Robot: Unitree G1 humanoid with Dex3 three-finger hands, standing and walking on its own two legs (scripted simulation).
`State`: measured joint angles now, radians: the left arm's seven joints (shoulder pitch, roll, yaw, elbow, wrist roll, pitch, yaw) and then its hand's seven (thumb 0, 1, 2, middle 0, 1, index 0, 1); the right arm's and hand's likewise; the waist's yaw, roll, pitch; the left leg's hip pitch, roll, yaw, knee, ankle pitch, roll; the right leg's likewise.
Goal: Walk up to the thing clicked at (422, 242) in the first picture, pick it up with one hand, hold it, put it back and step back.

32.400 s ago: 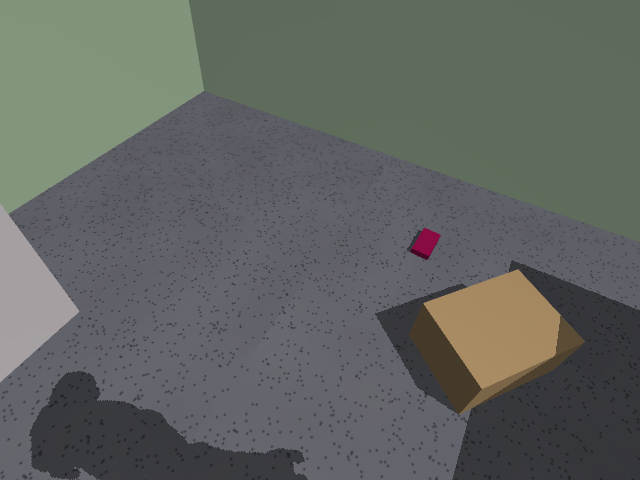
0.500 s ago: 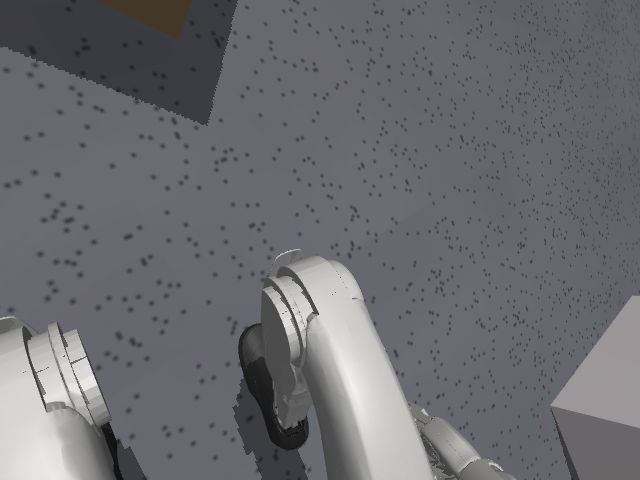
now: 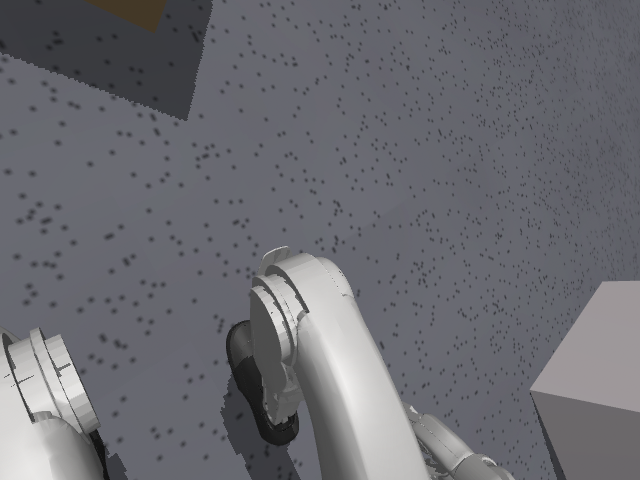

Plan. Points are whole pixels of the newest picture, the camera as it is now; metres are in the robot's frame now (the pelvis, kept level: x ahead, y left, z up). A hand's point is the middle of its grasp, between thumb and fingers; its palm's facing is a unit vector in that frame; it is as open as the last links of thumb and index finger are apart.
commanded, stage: open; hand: left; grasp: from above
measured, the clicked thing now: out of the picture +0.43 +0.38 -0.29
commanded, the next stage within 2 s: withdraw in 0.98 s
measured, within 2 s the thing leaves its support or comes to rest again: neither
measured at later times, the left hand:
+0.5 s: hand out of the picture +0.43 +0.36 -0.25, palm faces -0.41 -0.21 -0.89, open 13.3 cm
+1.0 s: hand out of the picture +0.43 +0.36 -0.25, palm faces -0.41 -0.21 -0.89, open 14.1 cm
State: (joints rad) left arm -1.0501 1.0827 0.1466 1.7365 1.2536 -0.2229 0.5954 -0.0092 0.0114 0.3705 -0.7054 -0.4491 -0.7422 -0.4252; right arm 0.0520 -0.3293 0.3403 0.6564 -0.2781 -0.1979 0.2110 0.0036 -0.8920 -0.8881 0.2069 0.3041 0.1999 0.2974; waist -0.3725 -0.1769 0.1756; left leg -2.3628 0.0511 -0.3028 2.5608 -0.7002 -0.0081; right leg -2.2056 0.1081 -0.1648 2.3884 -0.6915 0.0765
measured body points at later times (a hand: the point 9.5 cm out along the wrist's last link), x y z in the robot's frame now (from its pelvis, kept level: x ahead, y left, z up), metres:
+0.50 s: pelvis +0.00 +0.00 +0.00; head +0.27 +0.15 +0.33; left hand +0.45 +0.37 -0.20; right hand +0.07 -0.25 -0.05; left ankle +0.06 +0.13 -0.27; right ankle +0.11 -0.12 -0.27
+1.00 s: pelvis +0.00 +0.00 +0.00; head +0.27 +0.15 +0.33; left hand +0.45 +0.37 -0.20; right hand +0.07 -0.25 -0.05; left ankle +0.06 +0.13 -0.27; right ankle +0.11 -0.12 -0.27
